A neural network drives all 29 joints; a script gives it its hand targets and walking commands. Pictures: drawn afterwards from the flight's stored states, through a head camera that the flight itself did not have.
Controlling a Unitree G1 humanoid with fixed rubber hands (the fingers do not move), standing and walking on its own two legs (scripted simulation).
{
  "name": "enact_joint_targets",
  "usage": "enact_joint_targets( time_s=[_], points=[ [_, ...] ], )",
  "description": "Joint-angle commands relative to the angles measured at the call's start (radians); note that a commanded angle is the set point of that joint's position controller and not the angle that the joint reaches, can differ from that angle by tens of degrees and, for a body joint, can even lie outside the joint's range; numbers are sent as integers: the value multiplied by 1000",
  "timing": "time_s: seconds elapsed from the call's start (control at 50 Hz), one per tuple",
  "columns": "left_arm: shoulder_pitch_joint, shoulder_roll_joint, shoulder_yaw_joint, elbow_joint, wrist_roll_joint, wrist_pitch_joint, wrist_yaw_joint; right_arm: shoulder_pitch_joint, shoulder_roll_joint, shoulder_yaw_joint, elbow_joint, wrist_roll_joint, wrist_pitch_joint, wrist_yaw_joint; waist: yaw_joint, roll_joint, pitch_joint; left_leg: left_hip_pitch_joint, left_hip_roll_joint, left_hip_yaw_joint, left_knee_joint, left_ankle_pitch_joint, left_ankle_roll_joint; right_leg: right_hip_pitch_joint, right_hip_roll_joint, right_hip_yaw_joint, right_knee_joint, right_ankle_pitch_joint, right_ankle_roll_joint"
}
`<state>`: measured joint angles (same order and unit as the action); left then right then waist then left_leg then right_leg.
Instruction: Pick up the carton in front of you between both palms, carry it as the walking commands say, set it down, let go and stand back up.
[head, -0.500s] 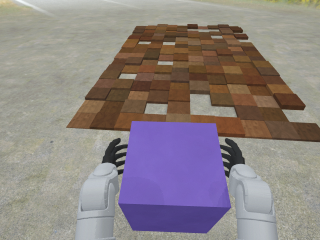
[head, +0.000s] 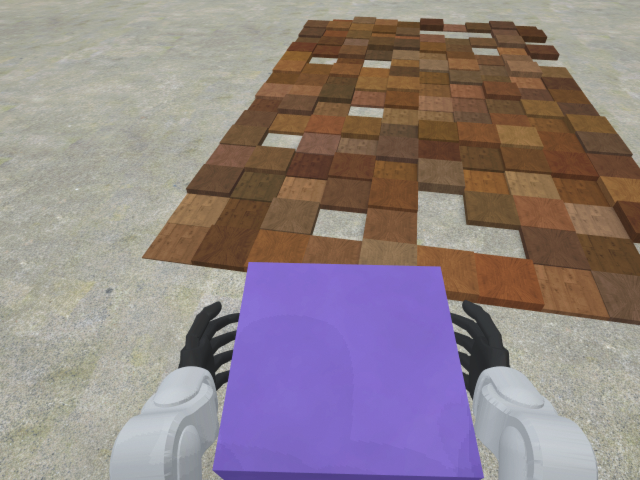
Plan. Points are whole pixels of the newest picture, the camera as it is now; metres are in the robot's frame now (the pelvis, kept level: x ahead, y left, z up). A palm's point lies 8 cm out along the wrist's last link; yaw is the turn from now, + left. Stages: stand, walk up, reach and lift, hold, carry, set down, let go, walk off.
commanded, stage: carry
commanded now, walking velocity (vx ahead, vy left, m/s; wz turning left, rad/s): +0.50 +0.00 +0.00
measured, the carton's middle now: (339, 394) +0.24 +0.01 +0.03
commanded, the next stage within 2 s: none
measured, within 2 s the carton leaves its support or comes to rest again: neither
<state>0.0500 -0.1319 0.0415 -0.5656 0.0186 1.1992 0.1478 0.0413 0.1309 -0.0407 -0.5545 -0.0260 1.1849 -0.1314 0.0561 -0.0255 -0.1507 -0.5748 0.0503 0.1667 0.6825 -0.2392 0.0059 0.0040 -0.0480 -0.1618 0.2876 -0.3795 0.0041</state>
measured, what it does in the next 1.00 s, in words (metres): walks ahead: left foot, then right foot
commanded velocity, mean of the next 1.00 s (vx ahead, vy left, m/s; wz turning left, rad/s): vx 0.50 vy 0.00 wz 0.00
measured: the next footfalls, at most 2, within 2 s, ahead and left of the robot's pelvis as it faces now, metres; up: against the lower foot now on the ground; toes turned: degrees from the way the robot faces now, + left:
left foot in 0.08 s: +0.23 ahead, +0.10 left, +0.00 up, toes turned +9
right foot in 0.62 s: +0.60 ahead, -0.09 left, +0.00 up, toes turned -13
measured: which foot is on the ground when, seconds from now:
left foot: up 0.00-0.06, down 0.08-0.66, up 0.68-1.00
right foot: down 0.00-0.10, up 0.12-0.60, down 0.62-1.00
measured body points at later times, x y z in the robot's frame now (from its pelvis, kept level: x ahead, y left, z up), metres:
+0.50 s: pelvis +0.32 +0.03 +0.01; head +0.30 +0.04 +0.46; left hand +0.56 +0.17 +0.09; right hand +0.55 -0.13 +0.10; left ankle +0.19 +0.09 -0.74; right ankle +0.46 -0.12 -0.69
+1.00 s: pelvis +0.65 -0.01 +0.01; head +0.66 -0.02 +0.46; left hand +0.98 +0.14 +0.15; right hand +0.98 -0.16 +0.14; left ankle +0.80 +0.14 -0.69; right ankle +0.56 -0.08 -0.74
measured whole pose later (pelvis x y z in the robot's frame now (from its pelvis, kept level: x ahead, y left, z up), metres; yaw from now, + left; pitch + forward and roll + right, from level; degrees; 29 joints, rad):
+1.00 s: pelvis +0.65 -0.01 +0.01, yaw -1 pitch +4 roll +0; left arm -0.44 -0.10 0.19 -0.30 -0.01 1.23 0.17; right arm -0.43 0.09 -0.20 -0.34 -0.01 1.24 -0.18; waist 0.03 0.02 -0.07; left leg -0.68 0.10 0.09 0.73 -0.06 0.03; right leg -0.08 -0.01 -0.21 0.32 -0.31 -0.04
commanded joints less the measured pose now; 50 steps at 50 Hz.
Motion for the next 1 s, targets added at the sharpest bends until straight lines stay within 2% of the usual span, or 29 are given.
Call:
enact_joint_targets(
  time_s=[0.0, 0.02, 0.04, 0.06, 0.08, 0.1, 0.12, 0.14, 0.16, 0.18, 0.2, 0.26, 0.36, 0.46, 0.5, 0.52, 0.56, 0.58, 0.6, 0.62, 0.64, 0.66, 0.68, 0.7, 0.72, 0.76, 0.82, 0.9, 0.98],
  points=[
    [-390, -665, -644, -103, -291, -7, -116, -286, 688, 560, -43, 169, -1, 52, -43, -148, -37, 208, -60, 88, -112, 139, 20, -76, -193, 45, 6, 674, -80],
    [-411, -645, -640, -101, -288, -5, -116, -305, 674, 558, -40, 169, 0, 52, -54, -141, -55, 313, -82, 115, -133, 145, 30, -111, -180, -4, 94, 718, -62],
    [-419, -626, -634, -94, -280, -2, -115, -312, 656, 553, -30, 170, 2, 51, -65, -120, -92, 456, -115, 149, -141, 87, 36, -162, -148, -52, 226, 732, -43],
    [-426, -602, -622, -86, -271, 0, -112, -319, 643, 551, -25, 172, 4, 52, -80, -79, -138, 611, -68, 96, -152, 39, 37, -256, -113, -63, 403, 610, -26],
    [-445, -581, -606, -86, -262, 5, -110, -328, 625, 540, -18, 169, 6, 52, -101, 94, -155, 672, 173, -334, -318, -288, 94, -422, -36, -63, 686, 380, 17],
    [-451, -594, -608, -82, -257, 9, -108, -345, 625, 544, -6, 180, 3, 55, -88, 305, -184, 760, 374, -771, -511, -312, 204, -630, 66, 29, 930, -56, 30],
    [-450, -621, -613, -72, -252, 3, -110, -366, 663, 565, -27, 212, 3, 63, -86, 200, -165, 705, 384, -724, -515, -246, 224, -660, -18, 153, 1031, -71, -4],
    [-448, -667, -608, -51, -244, -2, -117, -393, 707, 588, -25, 232, -3, 76, -88, 147, -151, 629, 352, -643, -511, -145, 219, -659, -55, 162, 1053, -33, -26],
    [-443, -714, -610, -30, -235, -12, -125, -421, 756, 616, -23, 247, -10, 90, -80, 57, -141, 565, 334, -548, -506, -100, 189, -645, -90, 169, 1016, 28, -35],
    [-429, -748, -598, -3, -219, -24, -131, -448, 795, 643, -26, 259, -17, 103, -73, 25, -139, 509, 306, -461, -514, -74, 159, -617, -111, 176, 941, 78, -33],
    [-412, -780, -595, 16, -204, -35, -136, -458, 820, 659, -21, 269, -26, 116, -67, 51, -143, 484, 283, -382, -521, -68, 132, -592, -107, 161, 896, 113, -29],
    [-364, -819, -596, 47, -173, -62, -135, -432, 828, 674, -10, 284, -41, 143, -68, 103, -132, 493, 244, -260, -557, -43, 112, -602, -86, 106, 736, 170, -8],
    [-365, -795, -624, -9, -172, -73, -115, -369, 773, 648, -18, 271, -48, 148, -75, 140, -53, 629, 208, -150, -572, 164, 102, -737, -60, 31, 495, 300, 20],
    [-403, -722, -654, -101, -223, -47, -97, -347, 690, 605, -70, 247, -32, 113, -76, 166, 17, 685, 170, -45, -523, 415, 114, -712, -27, -42, 336, 360, -4],
    [-432, -683, -655, -142, -245, -33, -89, -352, 655, 592, -98, 246, -19, 95, -81, 170, 52, 690, 171, -27, -521, 489, 115, -655, -6, -70, 259, 372, -26],
    [-448, -667, -651, -162, -257, -25, -84, -364, 638, 588, -121, 250, -12, 85, -81, 172, 49, 697, 173, -13, -492, 577, 107, -597, 4, -80, 232, 383, -40],
    [-445, -632, -630, -176, -269, -8, -73, -390, 601, 583, -166, 258, 5, 68, -69, 200, -27, 714, 170, 31, -335, 816, 82, -413, 60, -126, 218, 350, -55],
    [-437, -613, -615, -174, -269, 0, -66, -408, 578, 580, -183, 262, 15, 60, -48, 189, -87, 679, 143, 79, -172, 854, 58, -250, 105, -164, 180, 316, -54],
    [-456, -593, -600, -180, -267, 9, -61, -434, 548, 578, -192, 267, 24, 53, -29, 132, -153, 547, 113, 76, 23, 703, 39, -51, 65, -110, 178, 253, -53],
    [-487, -561, -582, -185, -261, 16, -56, -478, 534, 584, -208, 281, 36, 46, -11, -52, -276, 261, 55, 31, 328, 409, 6, 216, -208, 306, 157, 53, -164],
    [-488, -564, -574, -156, -265, 23, -53, -507, 525, 591, -226, 288, 50, 44, -6, -286, -309, 22, -99, -34, 593, -152, -11, 323, -371, 715, -37, 74, -285],
    [-508, -565, -567, -165, -284, 31, -55, -520, 536, 593, -202, 286, 55, 42, -16, -208, -276, -71, -46, -165, 737, -205, 22, 283, -374, 647, -44, 201, -284],
    [-552, -598, -574, -165, -295, 31, -58, -557, 558, 585, -192, 290, 55, 44, -19, -124, -272, -90, 4, -185, 749, -173, 49, 227, -340, 540, -12, 300, -256],
    [-610, -620, -585, -161, -305, 31, -62, -600, 579, 577, -172, 290, 55, 45, -28, -19, -229, -80, 49, -189, 678, -121, 57, 130, -316, 441, -4, 351, -208],
    [-664, -626, -585, -142, -310, 30, -64, -620, 590, 568, -135, 283, 53, 44, -38, 9, -208, -56, 76, -194, 594, -75, 56, 55, -290, 371, -22, 331, -172],
    [-751, -614, -573, -98, -313, 26, -63, -678, 591, 544, -69, 254, 47, 33, -32, -37, -207, -9, 67, -156, 500, -31, 50, -29, -256, 269, -56, 248, -145],
    [-840, -543, -534, 12, -304, 27, -49, -772, 544, 500, 38, 216, 43, 0, -27, -82, -153, -72, 63, -115, 339, 31, 28, -56, -227, 192, -104, 200, -166],
    [-912, -513, -461, 153, -263, 27, -17, -862, 517, 436, 161, 196, 46, -38, -16, -77, -97, -137, 48, -64, 120, 159, 14, 6, -183, 111, -81, 339, -176],
    [-1016, -520, -394, 249, -221, 15, 4, -996, 535, 392, 244, 195, 40, -46, -7, -103, -65, -96, 12, -19, -23, 224, 40, 35, -161, 58, -22, 453, -164]
  ],
)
